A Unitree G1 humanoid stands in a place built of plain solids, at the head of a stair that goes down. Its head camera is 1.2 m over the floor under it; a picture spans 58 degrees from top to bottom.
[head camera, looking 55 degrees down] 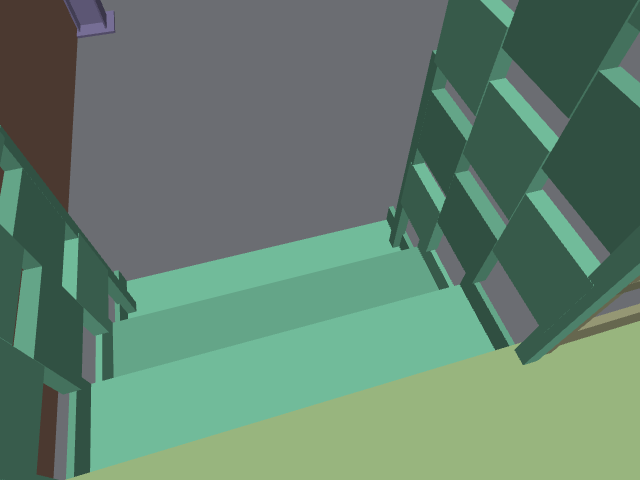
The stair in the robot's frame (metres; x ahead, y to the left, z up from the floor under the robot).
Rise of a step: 0.18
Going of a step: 0.30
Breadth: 1.32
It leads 16 degrees to the left of straight ahead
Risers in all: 4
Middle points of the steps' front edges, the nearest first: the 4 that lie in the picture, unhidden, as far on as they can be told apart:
0.30 0.02 0.00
0.59 0.11 -0.18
0.88 0.19 -0.36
1.17 0.28 -0.54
